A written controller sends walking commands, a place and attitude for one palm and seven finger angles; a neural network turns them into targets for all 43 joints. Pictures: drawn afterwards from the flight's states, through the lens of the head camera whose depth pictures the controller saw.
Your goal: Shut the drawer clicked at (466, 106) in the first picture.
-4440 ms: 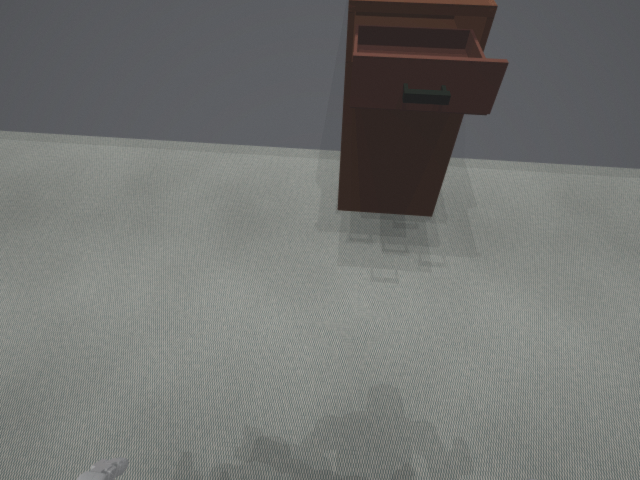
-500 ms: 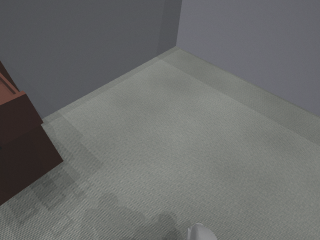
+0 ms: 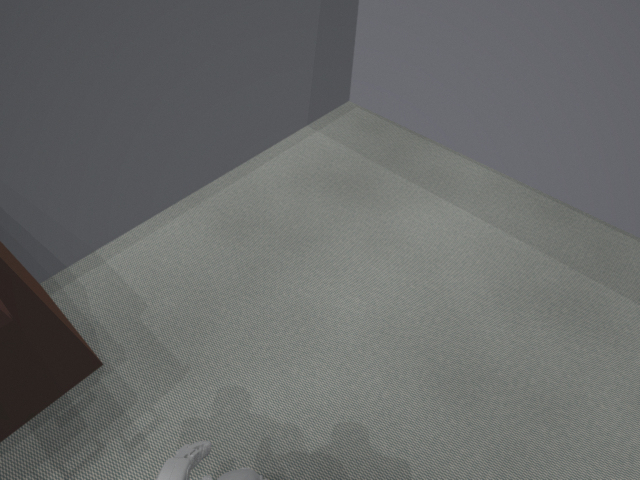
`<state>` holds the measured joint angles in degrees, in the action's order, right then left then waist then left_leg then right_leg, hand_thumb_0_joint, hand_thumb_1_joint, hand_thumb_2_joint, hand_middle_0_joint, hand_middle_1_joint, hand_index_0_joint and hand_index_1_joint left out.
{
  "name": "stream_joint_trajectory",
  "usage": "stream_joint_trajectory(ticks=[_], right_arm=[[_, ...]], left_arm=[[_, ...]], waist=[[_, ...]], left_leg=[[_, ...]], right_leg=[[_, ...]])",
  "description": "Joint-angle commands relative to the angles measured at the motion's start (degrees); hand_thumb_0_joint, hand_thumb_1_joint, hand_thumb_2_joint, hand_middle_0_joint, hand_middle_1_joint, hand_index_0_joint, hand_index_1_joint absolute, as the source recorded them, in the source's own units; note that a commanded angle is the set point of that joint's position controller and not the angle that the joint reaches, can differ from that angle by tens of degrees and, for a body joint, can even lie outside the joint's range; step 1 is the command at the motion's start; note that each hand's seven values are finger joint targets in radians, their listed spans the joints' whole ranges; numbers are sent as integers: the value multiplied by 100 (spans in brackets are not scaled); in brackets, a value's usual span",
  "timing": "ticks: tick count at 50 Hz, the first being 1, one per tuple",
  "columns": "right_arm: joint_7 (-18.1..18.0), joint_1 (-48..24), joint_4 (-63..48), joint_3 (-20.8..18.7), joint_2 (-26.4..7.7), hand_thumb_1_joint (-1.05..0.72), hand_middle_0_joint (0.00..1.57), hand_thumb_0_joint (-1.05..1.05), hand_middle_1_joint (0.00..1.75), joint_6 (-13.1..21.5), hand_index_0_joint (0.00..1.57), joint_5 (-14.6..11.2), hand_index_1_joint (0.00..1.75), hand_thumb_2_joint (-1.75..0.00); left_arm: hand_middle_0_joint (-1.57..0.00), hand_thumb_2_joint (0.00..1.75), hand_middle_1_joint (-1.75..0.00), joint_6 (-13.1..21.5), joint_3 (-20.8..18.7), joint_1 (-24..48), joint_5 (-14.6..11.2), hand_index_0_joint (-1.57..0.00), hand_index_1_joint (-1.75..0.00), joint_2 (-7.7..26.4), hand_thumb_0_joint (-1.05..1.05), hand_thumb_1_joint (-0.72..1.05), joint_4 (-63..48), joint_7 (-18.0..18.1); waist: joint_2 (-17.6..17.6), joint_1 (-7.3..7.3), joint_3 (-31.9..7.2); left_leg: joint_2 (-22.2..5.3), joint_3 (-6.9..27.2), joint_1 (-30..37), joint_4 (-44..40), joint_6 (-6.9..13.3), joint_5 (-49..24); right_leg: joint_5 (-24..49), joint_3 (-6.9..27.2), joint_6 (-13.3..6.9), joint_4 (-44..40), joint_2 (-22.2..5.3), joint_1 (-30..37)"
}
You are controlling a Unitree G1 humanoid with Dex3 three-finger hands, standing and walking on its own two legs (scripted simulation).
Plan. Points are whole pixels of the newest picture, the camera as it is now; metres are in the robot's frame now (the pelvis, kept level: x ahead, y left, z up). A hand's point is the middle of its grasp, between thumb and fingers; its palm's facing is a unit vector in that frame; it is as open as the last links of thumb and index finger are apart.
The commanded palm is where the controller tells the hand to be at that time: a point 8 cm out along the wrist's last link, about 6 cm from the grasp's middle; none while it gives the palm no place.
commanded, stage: turn to face it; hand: left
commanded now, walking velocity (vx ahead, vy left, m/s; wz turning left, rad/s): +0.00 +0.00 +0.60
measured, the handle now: out of the picture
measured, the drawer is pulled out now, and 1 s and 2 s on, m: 0.30 0.30 0.30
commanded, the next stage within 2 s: take the last steps up to it in 1.38 s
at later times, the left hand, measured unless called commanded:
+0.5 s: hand out of the picture +0.06 +0.24 -0.15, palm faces +0.31 -0.90 -0.30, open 7.4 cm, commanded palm none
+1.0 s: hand out of the picture -0.09 +0.16 -0.17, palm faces +0.62 -0.75 -0.25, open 7.4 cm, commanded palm none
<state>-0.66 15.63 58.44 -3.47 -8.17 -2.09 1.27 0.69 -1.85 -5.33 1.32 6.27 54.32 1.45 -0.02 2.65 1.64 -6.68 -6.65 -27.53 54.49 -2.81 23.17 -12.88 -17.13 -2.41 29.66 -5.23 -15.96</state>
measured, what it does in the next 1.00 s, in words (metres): steps on the spot, turning left: left foot, then right foot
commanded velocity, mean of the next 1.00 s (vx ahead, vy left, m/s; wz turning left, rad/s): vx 0.00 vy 0.00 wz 0.57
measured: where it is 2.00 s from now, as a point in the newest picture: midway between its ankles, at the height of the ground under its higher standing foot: outside the picture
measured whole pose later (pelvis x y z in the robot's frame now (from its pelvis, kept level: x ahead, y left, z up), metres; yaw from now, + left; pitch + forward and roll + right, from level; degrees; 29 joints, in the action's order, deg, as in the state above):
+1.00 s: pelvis +0.00 -0.03 +0.00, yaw +36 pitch +0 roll +1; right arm 1.5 6.3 51.6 -4.4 -14.6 -3.4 0.7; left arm -1.6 -3.0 -16.1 1.4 12.9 52.1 0.7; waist -1.8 -2.1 4.8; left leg -2.1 -5.1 -16.1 35.5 -2.8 19.8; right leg -18.4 -15.5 2.1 35.2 -11.2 -14.9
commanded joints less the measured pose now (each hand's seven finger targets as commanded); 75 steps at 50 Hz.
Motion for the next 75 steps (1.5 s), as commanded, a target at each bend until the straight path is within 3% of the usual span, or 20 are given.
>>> stream_joint_trajectory(ticks=[1,4,6,12,20,26,27,29,34,42,48,49,50,51,57,68,70,71,72,75], right_arm=[[118,176,-445,-52,-261,-90,20,0,30,67,20,-10,30,-90],[141,545,-510,-143,-587,-90,20,0,30,125,20,21,30,-90],[66,945,-644,-351,-1602,-90,20,0,30,180,20,81,30,-90],[-74,-88,-858,-222,-1286,-90,20,0,30,307,20,-3,30,-90],[-12,-16,-799,-348,-1543,-90,20,0,30,167,20,10,30,-90],[57,-606,-1014,-418,-1619,-90,20,0,30,44,20,-5,30,-90],[79,-678,-1082,-415,-1526,-90,20,0,30,29,20,-42,30,-90],[128,-694,-1339,-332,-951,-90,20,0,30,43,20,-49,30,-90],[251,-497,-954,-341,-1050,-90,20,0,30,-96,20,8,30,-90],[265,-1334,-1165,-197,-932,-90,20,0,30,-88,20,-40,30,-90],[211,-838,-1108,-138,-985,-90,20,0,30,57,20,-68,30,-90],[205,-554,-1036,-198,-1226,-90,20,0,30,107,20,-50,30,-90],[166,-270,-1029,-354,-1880,-90,20,0,30,157,20,-5,30,-90],[133,121,-923,-423,-2261,-90,20,0,30,113,20,-42,30,-90],[-11,-731,-986,-175,-1485,-90,20,0,30,173,20,-29,30,-90],[-1,-592,-781,-208,-1378,-90,20,0,30,87,20,-5,30,-90],[35,-494,-763,-168,-1043,-90,20,0,30,118,20,-90,30,-90],[62,-397,-867,-93,-647,-90,20,0,30,130,20,-118,30,-90],[18,-513,-894,-159,-896,-90,20,0,30,34,20,-49,30,-90],[89,-374,-528,-198,-891,-90,20,0,30,-60,20,-13,30,-90]], left_arm=[[-20,90,-30,-32,-405,-511,47,-20,-30,1222,0,90,-227,64],[-20,90,-30,-119,-440,-506,-18,-20,-30,1171,0,90,-355,33],[-20,90,-30,-177,-348,-254,-54,-20,-30,759,0,90,-826,-42],[-20,90,-30,-184,-416,-511,-25,-20,-30,991,0,90,-494,-91],[-20,90,-30,-222,-376,-323,-81,-20,-30,1039,0,90,-667,-37],[-20,90,-30,-156,-362,-1041,-124,-20,-30,1140,0,90,-609,5],[-20,90,-30,-117,-404,-1295,-106,-20,-30,1278,0,90,-570,26],[-20,90,-30,-64,-520,-1265,32,-20,-30,2172,0,90,-748,72],[-20,90,-30,6,-330,-349,7,-20,-30,1445,0,90,-956,60],[-20,90,-30,-43,-411,-1258,47,-20,-30,1803,0,90,-610,29],[-20,90,-30,-113,-484,-1195,26,-20,-30,1862,0,90,-471,-1],[-20,90,-30,-144,-480,-1214,-31,-20,-30,1765,0,90,-498,-24],[-20,90,-30,-168,-432,-1217,-67,-20,-30,1445,0,90,-687,-67],[-20,90,-30,-186,-294,-807,-17,-20,-30,1232,0,90,-915,-65],[-20,90,-30,-261,-332,-929,-45,-20,-30,1268,0,90,-426,-82],[-20,90,-30,-155,-248,-1109,-85,-20,-30,1046,0,90,-377,-6],[-20,90,-30,-17,-290,-1465,-33,-20,-30,1306,0,90,-293,43],[-20,90,-30,36,-385,-1487,42,-20,-30,1821,0,90,-288,80],[-20,90,-30,21,-368,-1517,-15,-20,-30,1880,0,90,-367,62],[-20,90,-30,24,-292,-876,-26,-20,-30,1362,0,90,-417,61]], waist=[[-746,-249,-75],[22,-18,-318],[2137,253,-246],[770,-180,-662],[787,1,-602],[886,-338,-555],[547,-474,-567],[-1900,-551,-323],[-891,-56,162],[-1037,-585,-66],[-1099,-381,-591],[-525,-207,-769],[1149,-28,-930],[1704,195,-827],[965,-261,-293],[759,-346,-331],[-32,-498,-559],[-1592,-459,-466],[-1503,-562,-450],[-742,-258,74]], left_leg=[[3,-68,340,-796,50,-38],[58,74,1315,-2413,154,-1128],[-1982,3221,1818,-3740,1454,-3453],[-811,1749,1980,-3443,1115,-3229],[-764,2299,2185,-3437,1318,-2921],[-354,2610,978,-3117,1051,-2200],[-96,2464,420,-2808,802,-1605],[1114,890,-1061,-255,22,953],[502,817,-624,1610,-80,-231],[471,291,-152,-222,-157,233],[569,16,1219,-2465,51,-509],[389,229,2153,-3185,156,-1331],[-1022,2068,3167,-3378,765,-3003],[-1857,2714,3095,-3385,1433,-4647],[-638,1498,1958,-3474,1138,-3548],[-509,2106,1400,-3189,1158,-2774],[61,1677,667,-2248,629,-1731],[920,795,-297,-1157,192,255],[806,1122,-133,-247,180,1102],[595,1082,-248,1155,130,108]], right_leg=[[630,868,-446,-989,-1757,113],[163,477,-10,353,-1414,-153],[-2709,617,679,2963,-74,-1922],[-812,1650,732,3755,-79,-1865],[-1235,1659,771,2262,181,-1383],[-545,1517,615,290,462,322],[-107,1569,560,-569,294,1038],[-398,3992,-424,-1811,-2269,1218],[688,2002,-320,-1253,-1261,182],[1612,1578,-502,-981,-1589,1007],[2153,981,-114,54,-1556,992],[1691,766,183,738,-1398,351],[-537,499,648,1926,-658,-1189],[-2560,899,758,2874,-309,-1927],[-971,1516,735,3389,-136,-1459],[-573,1403,551,513,383,192],[427,2000,418,-1050,-246,1405],[1212,3465,-147,-1327,-1649,1735],[1454,3577,-604,-1408,-2106,1013],[746,2682,-565,-1451,-1312,493]])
